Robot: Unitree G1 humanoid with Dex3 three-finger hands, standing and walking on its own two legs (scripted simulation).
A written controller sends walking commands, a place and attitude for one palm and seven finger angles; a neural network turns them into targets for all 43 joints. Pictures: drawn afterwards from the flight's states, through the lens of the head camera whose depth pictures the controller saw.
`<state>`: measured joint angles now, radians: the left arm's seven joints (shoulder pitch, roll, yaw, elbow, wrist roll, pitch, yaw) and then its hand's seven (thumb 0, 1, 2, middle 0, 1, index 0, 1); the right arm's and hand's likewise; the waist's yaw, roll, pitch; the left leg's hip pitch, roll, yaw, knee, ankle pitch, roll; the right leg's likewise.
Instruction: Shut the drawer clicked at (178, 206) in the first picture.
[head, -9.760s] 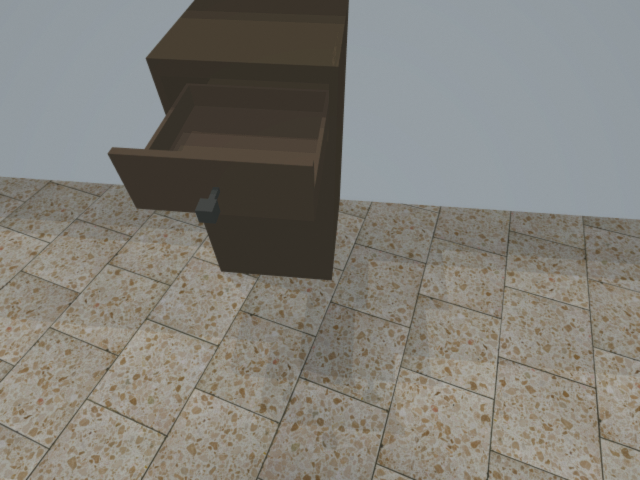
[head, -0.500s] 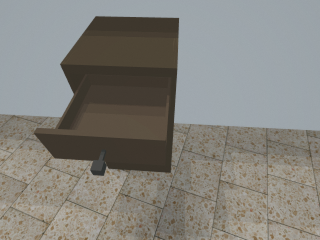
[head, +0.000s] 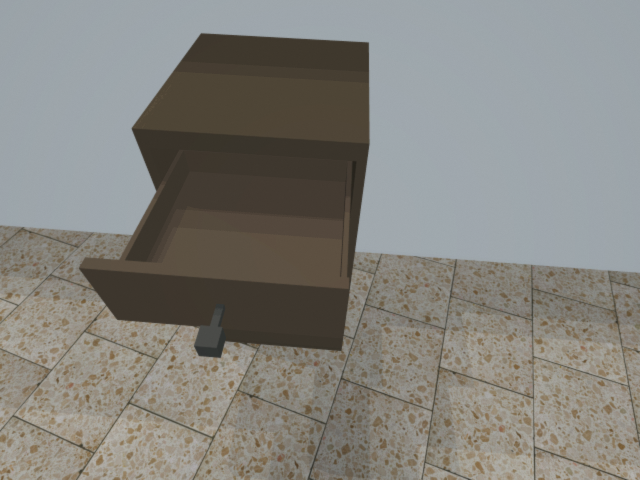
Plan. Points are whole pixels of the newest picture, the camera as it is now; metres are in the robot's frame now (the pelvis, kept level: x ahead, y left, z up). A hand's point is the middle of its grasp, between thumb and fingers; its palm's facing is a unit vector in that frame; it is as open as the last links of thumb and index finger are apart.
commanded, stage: raise the hand and make a fist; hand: left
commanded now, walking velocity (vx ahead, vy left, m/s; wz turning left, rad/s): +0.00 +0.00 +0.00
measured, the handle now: (214, 329) +0.33 +0.18 -0.05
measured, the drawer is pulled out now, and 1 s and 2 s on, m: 0.29 0.29 0.29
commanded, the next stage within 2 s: bring the fist close to the handle in 1.98 s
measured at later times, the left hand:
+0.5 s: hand (229, 479) +0.14 +0.12 -0.04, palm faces -0.07 -1.00 +0.04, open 5.9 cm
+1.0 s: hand (193, 440) +0.17 +0.15 +0.01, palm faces +0.12 -0.99 -0.06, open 3.5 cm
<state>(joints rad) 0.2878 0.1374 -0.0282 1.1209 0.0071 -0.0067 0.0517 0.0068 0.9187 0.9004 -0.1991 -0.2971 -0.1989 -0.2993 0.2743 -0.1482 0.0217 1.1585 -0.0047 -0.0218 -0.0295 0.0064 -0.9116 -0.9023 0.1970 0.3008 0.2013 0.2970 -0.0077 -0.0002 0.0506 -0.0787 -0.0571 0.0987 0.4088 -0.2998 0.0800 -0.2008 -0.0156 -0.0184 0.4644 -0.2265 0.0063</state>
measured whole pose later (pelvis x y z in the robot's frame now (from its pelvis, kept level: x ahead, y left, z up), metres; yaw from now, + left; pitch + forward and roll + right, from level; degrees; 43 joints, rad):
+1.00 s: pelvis -0.02 -0.04 -0.06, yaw +4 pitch +11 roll +0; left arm 0.53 0.21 0.16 -0.18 -0.27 -0.29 -0.18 0.02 0.90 0.90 -0.95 -1.11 -0.94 -1.11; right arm 0.32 -0.21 0.01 0.54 0.06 -0.19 -0.04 0.02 -0.90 -0.90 0.20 0.30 0.21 0.30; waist -0.03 0.02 -0.11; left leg -0.66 -0.02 0.03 0.97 -0.50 0.03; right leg -0.74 0.03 -0.10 0.94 -0.41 -0.09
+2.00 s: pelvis -0.01 +0.00 -0.04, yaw +4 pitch +7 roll -1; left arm 0.62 0.20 0.00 -0.38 -0.19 -0.21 -0.13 0.02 0.90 0.90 -1.40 -1.60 -1.40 -1.60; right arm 0.29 -0.23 0.03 0.48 0.04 -0.23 -0.02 0.02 -0.91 -0.90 0.20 0.30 0.20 0.30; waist -0.01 0.05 -0.11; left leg -0.52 -0.05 0.03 0.89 -0.49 0.07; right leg -0.59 0.01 -0.08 0.85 -0.39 -0.04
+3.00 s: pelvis -0.02 -0.02 -0.08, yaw +5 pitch +17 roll -1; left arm 0.23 0.19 0.02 0.06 -0.19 -0.40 -0.20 0.02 0.90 0.90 -1.40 -1.60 -1.40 -1.60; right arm 0.23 -0.25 0.03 0.51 0.02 -0.20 0.00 0.02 -0.91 -0.90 0.20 0.30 0.20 0.30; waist -0.03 0.04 -0.14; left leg -0.85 -0.04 0.03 1.12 -0.56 0.06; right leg -0.91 0.01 -0.11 1.08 -0.46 -0.06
